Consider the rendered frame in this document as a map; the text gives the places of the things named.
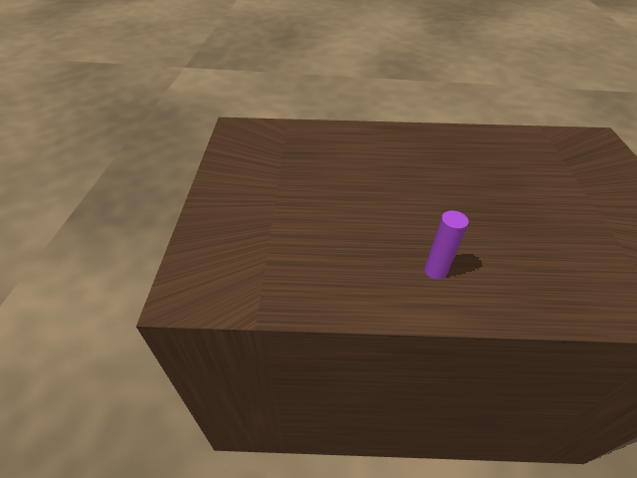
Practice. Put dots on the can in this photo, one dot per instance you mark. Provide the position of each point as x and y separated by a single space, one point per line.
450 232

